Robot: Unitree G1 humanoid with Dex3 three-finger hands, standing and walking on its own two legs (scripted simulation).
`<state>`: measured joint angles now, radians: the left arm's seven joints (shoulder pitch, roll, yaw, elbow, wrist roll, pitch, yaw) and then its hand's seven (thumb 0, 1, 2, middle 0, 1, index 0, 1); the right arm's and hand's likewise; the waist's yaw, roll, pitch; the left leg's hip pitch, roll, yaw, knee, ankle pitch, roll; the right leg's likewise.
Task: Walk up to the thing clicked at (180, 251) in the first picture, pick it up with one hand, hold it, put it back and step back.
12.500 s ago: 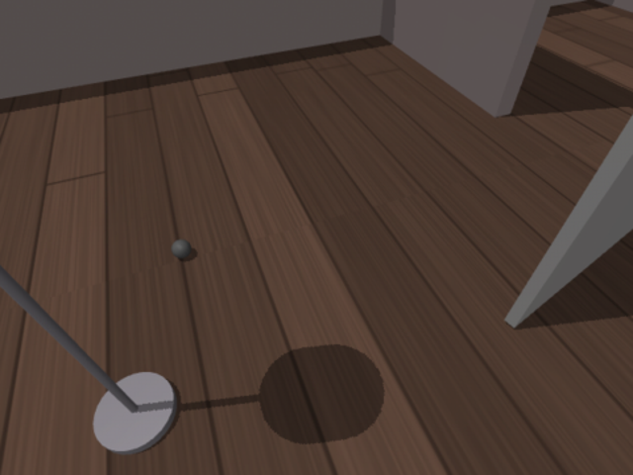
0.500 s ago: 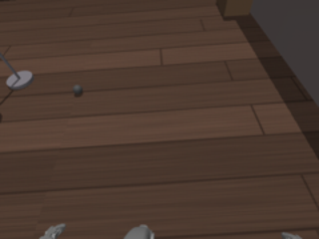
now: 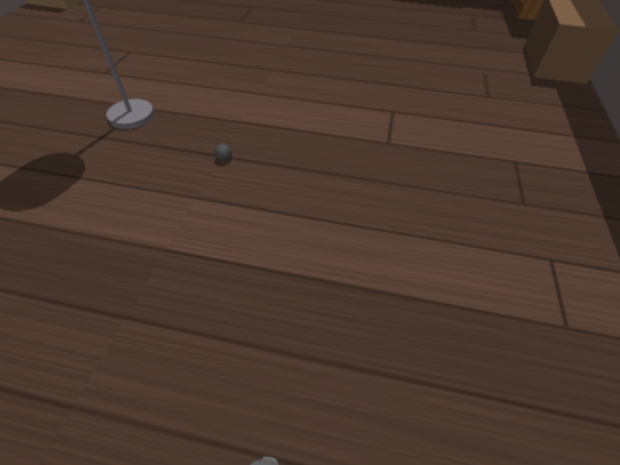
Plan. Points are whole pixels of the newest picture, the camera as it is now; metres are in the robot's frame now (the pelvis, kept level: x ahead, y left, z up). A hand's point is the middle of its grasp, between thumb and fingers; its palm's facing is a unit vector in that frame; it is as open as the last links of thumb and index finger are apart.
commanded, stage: walk up
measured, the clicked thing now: (223, 152) +1.58 +0.43 -0.70
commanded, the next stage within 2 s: stand in 0.96 s
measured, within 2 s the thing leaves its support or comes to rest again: neither
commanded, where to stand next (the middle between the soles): +0.09 -0.01 m, yaw +8 degrees
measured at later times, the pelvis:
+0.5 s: pelvis +0.01 -0.01 +0.02, yaw +8 degrees
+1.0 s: pelvis +0.02 -0.01 +0.04, yaw +11 degrees
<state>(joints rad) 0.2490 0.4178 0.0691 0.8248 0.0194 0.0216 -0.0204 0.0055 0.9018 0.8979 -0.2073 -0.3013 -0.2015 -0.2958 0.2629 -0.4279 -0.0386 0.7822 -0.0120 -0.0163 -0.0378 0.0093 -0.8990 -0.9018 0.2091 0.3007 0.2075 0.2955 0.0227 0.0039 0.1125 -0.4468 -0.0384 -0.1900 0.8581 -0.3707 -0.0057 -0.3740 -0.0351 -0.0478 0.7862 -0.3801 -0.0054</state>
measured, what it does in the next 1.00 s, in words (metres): steps on the spot: left foot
